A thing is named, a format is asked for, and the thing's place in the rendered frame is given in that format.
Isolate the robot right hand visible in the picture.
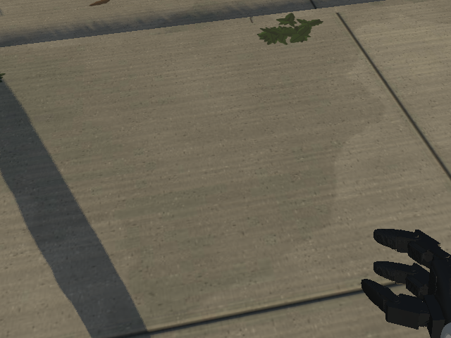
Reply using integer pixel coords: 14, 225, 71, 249
361, 229, 451, 338

